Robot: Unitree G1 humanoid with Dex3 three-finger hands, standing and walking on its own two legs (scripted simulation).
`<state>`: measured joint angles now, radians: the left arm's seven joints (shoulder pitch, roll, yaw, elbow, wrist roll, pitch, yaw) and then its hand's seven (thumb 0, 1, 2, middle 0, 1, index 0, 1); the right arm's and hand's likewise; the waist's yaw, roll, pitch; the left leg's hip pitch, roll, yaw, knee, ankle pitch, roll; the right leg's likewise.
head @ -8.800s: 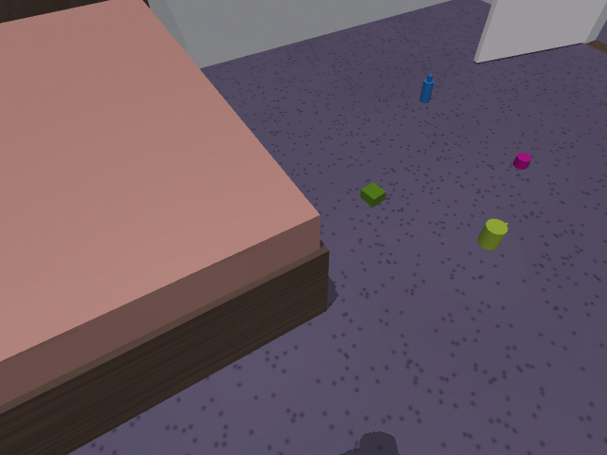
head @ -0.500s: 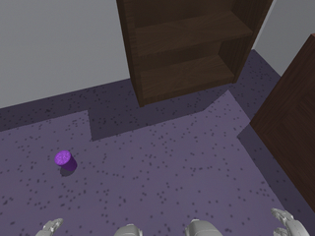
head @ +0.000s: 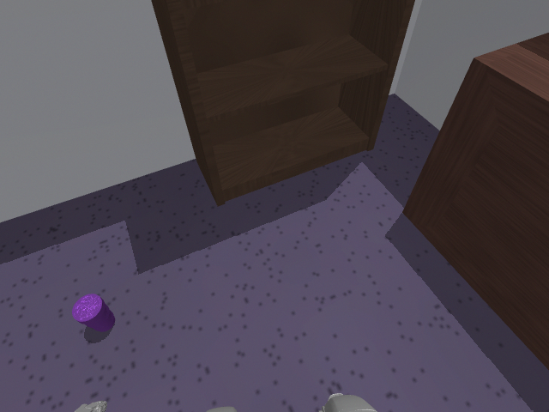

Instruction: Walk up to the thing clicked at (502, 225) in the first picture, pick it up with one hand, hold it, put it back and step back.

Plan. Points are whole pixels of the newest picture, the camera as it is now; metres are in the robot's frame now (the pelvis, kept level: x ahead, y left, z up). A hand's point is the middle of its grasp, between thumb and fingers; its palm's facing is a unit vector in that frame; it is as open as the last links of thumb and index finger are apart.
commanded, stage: walk up
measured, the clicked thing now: out of the picture -0.88 +0.81 -0.69
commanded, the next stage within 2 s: stand in 0.46 s
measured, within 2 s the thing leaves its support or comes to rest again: neither
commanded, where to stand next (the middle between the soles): +0.07 +0.01 m, yaw +1 degrees
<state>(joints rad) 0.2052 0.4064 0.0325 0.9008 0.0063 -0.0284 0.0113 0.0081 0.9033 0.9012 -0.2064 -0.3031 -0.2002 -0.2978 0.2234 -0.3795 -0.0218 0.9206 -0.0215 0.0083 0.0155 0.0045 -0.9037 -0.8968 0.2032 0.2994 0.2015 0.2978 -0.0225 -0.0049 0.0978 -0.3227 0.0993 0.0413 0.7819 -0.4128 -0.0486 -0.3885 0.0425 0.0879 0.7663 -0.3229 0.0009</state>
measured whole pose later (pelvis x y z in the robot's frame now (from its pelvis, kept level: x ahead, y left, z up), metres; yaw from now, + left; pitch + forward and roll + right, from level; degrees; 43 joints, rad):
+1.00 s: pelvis +0.02 +0.01 +0.04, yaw +1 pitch -2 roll +0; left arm 0.08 0.35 0.00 1.15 0.01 -0.02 0.00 0.01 0.90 0.90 -0.20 -0.30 -0.20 -0.30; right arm 0.08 -0.36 -0.01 1.13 -0.02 -0.01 0.01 0.00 -0.91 -0.90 0.20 0.30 0.20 0.30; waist -0.02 0.00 0.05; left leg -0.11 0.06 0.06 0.36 -0.21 -0.04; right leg -0.18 0.00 0.10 0.37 -0.16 0.03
